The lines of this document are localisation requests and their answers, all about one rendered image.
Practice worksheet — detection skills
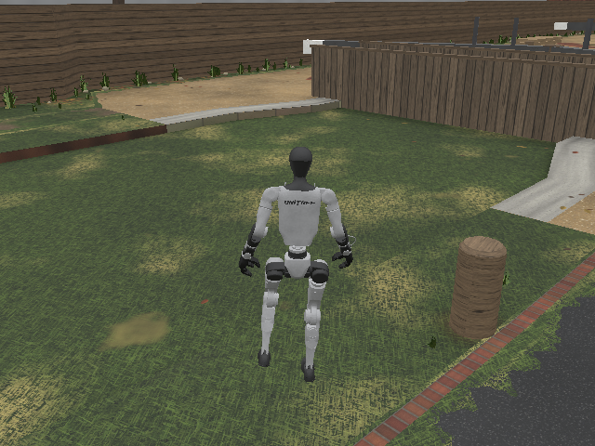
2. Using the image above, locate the robot left upper arm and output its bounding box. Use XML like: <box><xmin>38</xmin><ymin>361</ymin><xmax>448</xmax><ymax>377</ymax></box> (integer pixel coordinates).
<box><xmin>253</xmin><ymin>186</ymin><xmax>281</xmax><ymax>238</ymax></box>

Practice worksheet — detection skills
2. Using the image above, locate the left robot shin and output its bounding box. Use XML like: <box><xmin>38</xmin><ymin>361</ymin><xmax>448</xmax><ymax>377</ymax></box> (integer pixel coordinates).
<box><xmin>261</xmin><ymin>292</ymin><xmax>275</xmax><ymax>355</ymax></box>

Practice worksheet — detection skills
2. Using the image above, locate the right robot forearm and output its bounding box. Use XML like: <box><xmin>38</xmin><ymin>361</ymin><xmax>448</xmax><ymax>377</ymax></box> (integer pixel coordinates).
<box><xmin>335</xmin><ymin>224</ymin><xmax>351</xmax><ymax>256</ymax></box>

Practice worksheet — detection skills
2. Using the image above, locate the robot right upper arm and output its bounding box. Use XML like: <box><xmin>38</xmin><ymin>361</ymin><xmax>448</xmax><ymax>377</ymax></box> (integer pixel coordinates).
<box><xmin>319</xmin><ymin>188</ymin><xmax>345</xmax><ymax>238</ymax></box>

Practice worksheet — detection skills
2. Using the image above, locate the right robot hand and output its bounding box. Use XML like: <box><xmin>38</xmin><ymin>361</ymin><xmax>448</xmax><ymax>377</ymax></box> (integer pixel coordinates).
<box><xmin>332</xmin><ymin>252</ymin><xmax>353</xmax><ymax>269</ymax></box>

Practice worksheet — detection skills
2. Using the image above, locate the left robot forearm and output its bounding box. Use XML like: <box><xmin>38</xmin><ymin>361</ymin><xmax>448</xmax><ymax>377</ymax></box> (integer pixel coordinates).
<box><xmin>242</xmin><ymin>223</ymin><xmax>261</xmax><ymax>259</ymax></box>

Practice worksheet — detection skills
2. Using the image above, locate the left robot hand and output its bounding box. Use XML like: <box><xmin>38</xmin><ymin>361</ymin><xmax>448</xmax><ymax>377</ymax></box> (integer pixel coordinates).
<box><xmin>239</xmin><ymin>255</ymin><xmax>260</xmax><ymax>277</ymax></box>

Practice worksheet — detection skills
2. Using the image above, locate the humanoid robot head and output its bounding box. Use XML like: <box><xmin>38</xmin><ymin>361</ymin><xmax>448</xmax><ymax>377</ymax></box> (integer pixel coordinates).
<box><xmin>284</xmin><ymin>147</ymin><xmax>316</xmax><ymax>191</ymax></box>

